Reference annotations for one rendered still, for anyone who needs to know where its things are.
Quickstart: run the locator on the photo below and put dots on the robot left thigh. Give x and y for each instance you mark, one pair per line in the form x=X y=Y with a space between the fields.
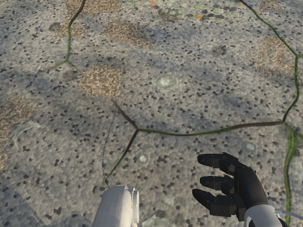
x=119 y=207

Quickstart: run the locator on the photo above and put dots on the robot right forearm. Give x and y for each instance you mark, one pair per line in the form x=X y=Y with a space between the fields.
x=263 y=215

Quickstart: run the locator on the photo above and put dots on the robot right hand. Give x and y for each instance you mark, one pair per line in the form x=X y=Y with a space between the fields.
x=240 y=193

